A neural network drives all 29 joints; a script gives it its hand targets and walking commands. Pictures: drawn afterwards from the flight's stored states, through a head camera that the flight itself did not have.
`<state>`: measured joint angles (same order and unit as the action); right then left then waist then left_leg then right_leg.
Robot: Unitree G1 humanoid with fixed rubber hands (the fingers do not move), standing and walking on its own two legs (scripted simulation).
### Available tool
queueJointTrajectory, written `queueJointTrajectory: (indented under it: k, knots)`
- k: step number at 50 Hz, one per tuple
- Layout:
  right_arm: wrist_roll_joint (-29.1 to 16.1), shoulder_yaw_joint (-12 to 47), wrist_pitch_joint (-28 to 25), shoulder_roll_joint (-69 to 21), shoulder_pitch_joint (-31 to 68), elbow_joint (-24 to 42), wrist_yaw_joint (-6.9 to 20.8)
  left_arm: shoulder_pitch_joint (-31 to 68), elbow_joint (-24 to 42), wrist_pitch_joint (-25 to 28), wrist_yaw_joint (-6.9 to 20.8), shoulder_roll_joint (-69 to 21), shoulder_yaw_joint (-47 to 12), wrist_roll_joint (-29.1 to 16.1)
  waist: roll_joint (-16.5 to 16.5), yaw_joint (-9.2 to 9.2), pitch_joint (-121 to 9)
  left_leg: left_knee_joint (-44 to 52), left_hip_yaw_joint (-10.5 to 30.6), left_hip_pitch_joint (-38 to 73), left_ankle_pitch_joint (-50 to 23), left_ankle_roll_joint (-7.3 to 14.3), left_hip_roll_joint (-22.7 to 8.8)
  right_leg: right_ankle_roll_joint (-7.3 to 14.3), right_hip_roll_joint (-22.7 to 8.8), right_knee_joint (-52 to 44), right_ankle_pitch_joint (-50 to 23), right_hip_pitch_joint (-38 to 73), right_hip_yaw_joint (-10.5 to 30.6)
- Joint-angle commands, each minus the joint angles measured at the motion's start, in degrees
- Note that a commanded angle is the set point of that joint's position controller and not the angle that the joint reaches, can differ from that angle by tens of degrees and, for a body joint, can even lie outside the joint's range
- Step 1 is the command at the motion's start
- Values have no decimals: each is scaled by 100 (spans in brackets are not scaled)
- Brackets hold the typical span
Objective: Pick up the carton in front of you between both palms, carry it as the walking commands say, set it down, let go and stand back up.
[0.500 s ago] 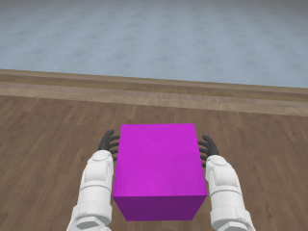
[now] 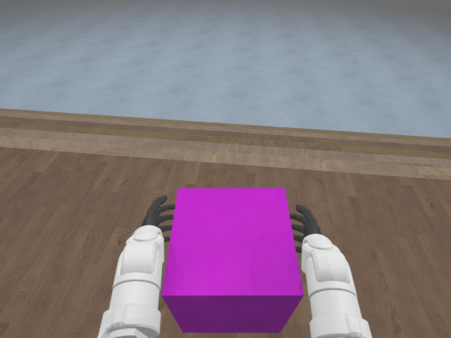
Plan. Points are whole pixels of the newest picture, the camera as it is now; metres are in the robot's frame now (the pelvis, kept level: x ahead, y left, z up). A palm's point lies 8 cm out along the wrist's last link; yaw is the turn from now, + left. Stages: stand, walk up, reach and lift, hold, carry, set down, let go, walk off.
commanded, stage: reach and lift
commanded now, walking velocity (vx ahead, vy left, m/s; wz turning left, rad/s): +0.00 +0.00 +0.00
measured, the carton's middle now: (231, 263) +0.28 +0.00 -0.05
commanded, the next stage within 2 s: hold in 0.14 s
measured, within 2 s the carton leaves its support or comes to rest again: neither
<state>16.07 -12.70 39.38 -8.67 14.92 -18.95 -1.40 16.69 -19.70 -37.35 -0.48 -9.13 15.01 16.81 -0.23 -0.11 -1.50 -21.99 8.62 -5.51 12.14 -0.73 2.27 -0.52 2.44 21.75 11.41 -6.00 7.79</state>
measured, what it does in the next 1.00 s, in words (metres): stands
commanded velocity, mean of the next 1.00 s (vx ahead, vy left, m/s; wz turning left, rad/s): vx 0.08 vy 0.00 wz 0.00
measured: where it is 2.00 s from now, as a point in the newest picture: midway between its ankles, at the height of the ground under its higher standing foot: (216, 295)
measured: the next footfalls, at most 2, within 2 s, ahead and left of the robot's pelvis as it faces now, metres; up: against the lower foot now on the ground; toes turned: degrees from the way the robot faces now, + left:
right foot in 1.28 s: +0.15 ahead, -0.08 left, +0.00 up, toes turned -7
left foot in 1.58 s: +0.41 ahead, +0.15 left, +0.00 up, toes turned +13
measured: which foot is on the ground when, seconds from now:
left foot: down 0.00-1.00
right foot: down 0.00-1.00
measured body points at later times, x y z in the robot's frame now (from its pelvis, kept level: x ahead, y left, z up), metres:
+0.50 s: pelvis -0.01 +0.00 +0.00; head -0.07 +0.00 +0.45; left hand +0.29 +0.15 +0.05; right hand +0.29 -0.15 +0.04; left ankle +0.00 +0.13 -0.75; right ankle +0.01 -0.13 -0.75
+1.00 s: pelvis +0.00 +0.00 -0.01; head -0.04 +0.01 +0.44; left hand +0.31 +0.16 +0.05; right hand +0.30 -0.14 +0.04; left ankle +0.00 +0.13 -0.74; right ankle +0.01 -0.13 -0.74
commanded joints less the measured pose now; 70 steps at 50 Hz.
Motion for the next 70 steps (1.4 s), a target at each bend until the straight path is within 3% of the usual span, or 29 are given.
queueJointTrajectory:
  k: [1, 7, 12, 19, 33, 43, 44, 46, 47, 50, 52, 53, 54, 55, 56, 57, 58, 60, 62, 63, 64, 65, 66, 67, 68, 69, 70]
  knots:
    - [-1562, 3062, -271, -5463, 3084, 480, 1518, 2370, -94, 14, 1538, -5533, -3060, -1428, 11, 0, -1403, 257, -415, 256, -1425, -62, 337, -76, 302, -220, -1359, 570, -352]
    - [-1610, 3122, -195, -5439, 3155, 608, 1535, 2398, 13, -71, 1537, -5571, -3129, -1483, -7, 1, -1369, 282, -397, 309, -1395, -67, 326, -65, 315, -247, -1257, 563, -359]
    - [-1834, 3480, 11, -5406, 3132, 1122, 1518, 2321, 506, -285, 1483, -5624, -3472, -1701, -9, -11, -1578, 344, -352, 570, -1773, -91, 310, -80, 327, -320, -1558, 761, -328]
    - [-1585, 3016, 213, -5203, 3226, 724, 1553, 2436, 118, -504, 1519, -5421, -3016, -1468, -15, 9, -782, 515, -436, 237, -689, -48, 271, -14, 288, -460, -529, 475, -400]
    - [-1579, 2980, 124, -5435, 3812, 481, 1603, 3022, -121, -393, 1616, -5556, -2956, -1433, 23, -19, -1048, 431, -479, 168, -367, -2, 261, -20, 246, -395, -257, 493, -397]
    - [-1598, 3004, 148, -5422, 3614, 591, 1572, 2841, -4, -412, 1607, -5506, -2967, -1435, 19, -17, -1150, 427, -472, 277, -769, -25, 279, -42, 253, -393, -708, 623, -387]
    - [-1620, 3057, 157, -5368, 3708, 677, 1558, 2816, 97, -428, 1585, -5463, -3032, -1508, 223, -17, -973, -81, -276, -532, 75, 73, -584, 53, -691, 36, 173, -140, -165]
    - [-1741, 3191, 181, -5375, 3721, 951, 1511, 2754, 294, -453, 1514, -5486, -3209, -1614, 340, -33, -1050, -115, -260, -840, 1953, 86, -399, 180, -753, -432, 2535, -597, 220]
    - [-1838, 3345, 218, -5419, 3798, 1125, 1485, 2831, 506, -482, 1467, -5521, -3339, -1680, 436, -24, -987, -357, -377, -1133, 2411, 71, -317, 263, -847, -575, 3209, -684, 409]
    - [-2208, 3866, 430, -5482, 3845, 1744, 1395, 2748, 1186, -693, 1285, -5524, -3769, -1920, 915, -27, -1334, -1206, -1067, -1337, 1154, 7, -88, 583, -1338, -709, 2766, -510, 791]
    - [-2444, 4160, 677, -5434, 3850, 2177, 1302, 2721, 1738, -967, 1133, -5454, -4112, -2097, 698, -17, -1563, -486, -1184, -819, 1096, 94, -96, 585, -1204, -367, 2649, -778, 345]
    - [-2516, 4238, 827, -5352, 3838, 2365, 1243, 2776, 2023, -1131, 1061, -5398, -4258, -2194, 358, -8, -1565, -123, -881, -422, 1396, 151, -304, 454, -962, 66, 2586, -1186, -54]
    - [-2538, 4242, 988, -5225, 3719, 2460, 1170, 2846, 2234, -1308, 1004, -5348, -4362, -2288, -556, 54, -1500, 451, 227, -34, 2173, 374, -1022, 220, -589, 1097, 2259, -1866, -671]
    - [-2527, 4235, 1156, -5124, 3469, 2518, 1080, 2836, 2379, -1490, 941, -5260, -4459, -2372, -1480, 120, -1272, 1081, 1521, 463, 2558, 740, -1805, -12, -235, 2199, 1739, -2844, -1288]
    - [-2503, 4214, 1318, -5034, 3230, 2600, 969, 2888, 2538, -1662, 888, -5153, -4594, -2489, -1607, 148, -971, 1174, 2047, 693, 1760, 1110, -2174, -13, -361, 2220, 1836, -3433, -1282]
    - [-2501, 4212, 1479, -4923, 3087, 2839, 847, 2840, 2675, -1810, 831, -5133, -4749, -2654, -1227, 156, -975, 1004, 1850, 724, 920, 1225, -2148, 30, -472, 2115, 1898, -3414, -1198]
    - [-2532, 4253, 1639, -4829, 2926, 3100, 736, 2681, 2829, -1944, 772, -5105, -4847, -2803, -894, 158, -1187, 821, 1383, 854, 308, 1179, -2028, 54, -456, 1766, 1784, -3222, -1238]
    - [-2645, 4403, 1908, -4755, 2611, 3612, 580, 2292, 3175, -2188, 648, -5032, -4962, -2964, -894, 162, -1612, 472, 447, 946, -736, 943, -1664, 35, -150, 1088, 1126, -2546, -1627]
    - [-2804, 4551, 2157, -4783, 2253, 3991, 515, 1766, 3497, -2409, 539, -5000, -5009, -3025, -855, 80, -1886, -23, -416, 410, -723, 699, -1312, 16, -23, 63, 284, -1179, -1994]
    - [-2851, 4622, 2271, -4782, 2008, 4133, 499, 1571, 3700, -2517, 493, -4962, -4998, -3018, -630, 68, -2031, -426, -719, -375, -449, 560, -1176, 64, -144, -205, 32, 22, -1892]
    - [-2884, 4642, 2390, -4716, 1892, 4258, 483, 1300, 3804, -2637, 452, -4975, -4953, -3002, -203, -30, -2245, -1158, -968, -1513, 12, 378, -1031, 213, -728, -338, 237, 1405, -1154]
    - [-2981, 4715, 2543, -4697, 1883, 4531, 483, 1036, 3899, -2729, 402, -4873, -4870, -2936, 1229, -129, -2261, -2560, -1541, -3093, 1022, 117, -564, 763, -2109, -679, 943, 2301, 904]
    - [-3130, 4814, 2676, -4620, 2127, 4786, 499, 942, 3938, -2811, 349, -4856, -4787, -2880, 1717, -180, -1844, -3127, -1482, -4202, 1901, 148, -391, 1416, -2837, -784, 530, 2445, 2037]
    - [-3282, 4926, 2757, -4681, 2171, 4905, 524, 901, 4169, -2889, 319, -4896, -4746, -2870, 1179, -186, -1516, -3464, -1132, -4451, 2163, 220, -684, 1586, -2921, -778, 49, 2139, 1970]
    - [-3385, 4958, 2805, -4785, 2077, 4995, 550, 915, 4421, -2953, 303, -4992, -4789, -2925, 700, -168, -1401, -3577, -1112, -4423, 2099, 211, -777, 1471, -2744, -771, -315, 1914, 1567]
    - [-3435, 4955, 2834, -4887, 1927, 5091, 566, 958, 4692, -2998, 300, -5098, -4852, -3007, 445, -173, -1418, -3281, -1132, -4368, 1819, 177, -874, 1296, -2610, -912, -143, 1797, 1162]
    - [-3450, 4933, 2852, -4957, 1863, 5177, 563, 1077, 4930, -3033, 303, -5151, -4940, -3092, 452, -164, -1390, -2828, -1238, -4147, 1491, 129, -896, 1086, -2409, -1032, -170, 1609, 647]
